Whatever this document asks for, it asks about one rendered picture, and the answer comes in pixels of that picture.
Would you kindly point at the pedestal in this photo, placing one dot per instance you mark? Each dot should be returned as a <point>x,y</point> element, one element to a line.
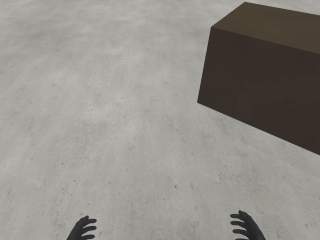
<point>262,67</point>

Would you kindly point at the robot right hand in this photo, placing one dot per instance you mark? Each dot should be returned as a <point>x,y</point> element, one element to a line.
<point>252,231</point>

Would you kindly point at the robot left hand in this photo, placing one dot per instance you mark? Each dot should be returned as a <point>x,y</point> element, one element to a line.
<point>78,230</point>

